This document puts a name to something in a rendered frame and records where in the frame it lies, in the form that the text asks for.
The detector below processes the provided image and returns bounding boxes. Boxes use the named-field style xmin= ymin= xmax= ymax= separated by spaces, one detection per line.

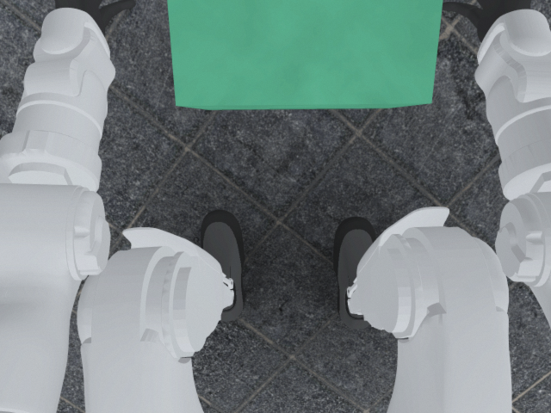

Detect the robot right hand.
xmin=443 ymin=0 xmax=531 ymax=43

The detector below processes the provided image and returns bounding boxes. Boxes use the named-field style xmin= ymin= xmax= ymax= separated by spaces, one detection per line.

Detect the robot left foot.
xmin=201 ymin=210 xmax=245 ymax=322

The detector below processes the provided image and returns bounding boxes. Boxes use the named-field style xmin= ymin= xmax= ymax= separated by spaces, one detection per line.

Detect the robot left hand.
xmin=54 ymin=0 xmax=136 ymax=37

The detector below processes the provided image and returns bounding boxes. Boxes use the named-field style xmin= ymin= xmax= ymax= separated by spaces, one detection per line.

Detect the robot right upper arm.
xmin=495 ymin=192 xmax=551 ymax=329

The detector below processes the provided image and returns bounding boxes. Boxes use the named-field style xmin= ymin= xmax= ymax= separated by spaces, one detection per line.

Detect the carton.
xmin=167 ymin=0 xmax=443 ymax=110

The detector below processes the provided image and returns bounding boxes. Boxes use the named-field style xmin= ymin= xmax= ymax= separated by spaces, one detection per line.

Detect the robot left forearm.
xmin=0 ymin=8 xmax=115 ymax=192

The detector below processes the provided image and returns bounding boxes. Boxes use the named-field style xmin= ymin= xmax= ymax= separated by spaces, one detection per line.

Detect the robot right forearm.
xmin=474 ymin=9 xmax=551 ymax=200

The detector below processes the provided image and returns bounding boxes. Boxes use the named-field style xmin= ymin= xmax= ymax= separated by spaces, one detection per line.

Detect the robot left upper arm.
xmin=0 ymin=183 xmax=110 ymax=413

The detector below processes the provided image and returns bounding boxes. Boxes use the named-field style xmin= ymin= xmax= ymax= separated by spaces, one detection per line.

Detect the robot right thigh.
xmin=371 ymin=226 xmax=512 ymax=413

